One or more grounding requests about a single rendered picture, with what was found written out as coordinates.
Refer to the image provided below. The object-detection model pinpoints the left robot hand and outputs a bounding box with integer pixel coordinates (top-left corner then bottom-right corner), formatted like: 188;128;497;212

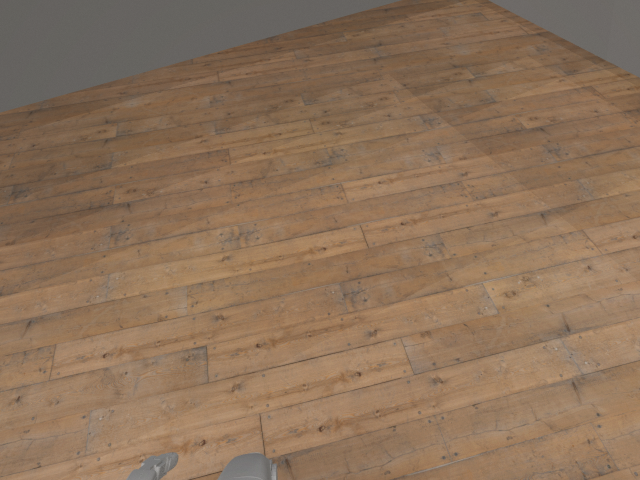
126;452;178;480

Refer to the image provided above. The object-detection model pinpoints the robot left thigh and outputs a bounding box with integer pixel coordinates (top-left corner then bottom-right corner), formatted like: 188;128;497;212
217;453;278;480

